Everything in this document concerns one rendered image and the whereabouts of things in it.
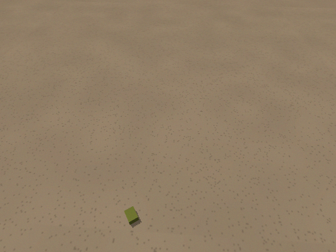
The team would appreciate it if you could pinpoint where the small box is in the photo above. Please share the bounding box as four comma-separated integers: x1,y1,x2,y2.
124,206,139,225

